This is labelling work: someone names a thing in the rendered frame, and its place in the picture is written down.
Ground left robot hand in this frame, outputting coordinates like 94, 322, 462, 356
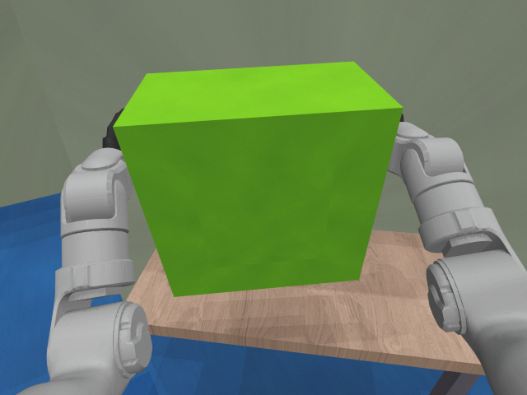
103, 108, 124, 151

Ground right robot upper arm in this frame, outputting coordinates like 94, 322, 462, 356
426, 249, 527, 395

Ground left robot upper arm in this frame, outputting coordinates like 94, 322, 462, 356
17, 301, 152, 395

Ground carton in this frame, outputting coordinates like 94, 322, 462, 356
113, 62, 403, 297

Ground right robot forearm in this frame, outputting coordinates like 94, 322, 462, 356
387, 122, 527, 279

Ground table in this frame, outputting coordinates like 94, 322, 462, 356
126, 230, 485, 395

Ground left robot forearm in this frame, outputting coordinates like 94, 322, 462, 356
47, 148, 135, 377

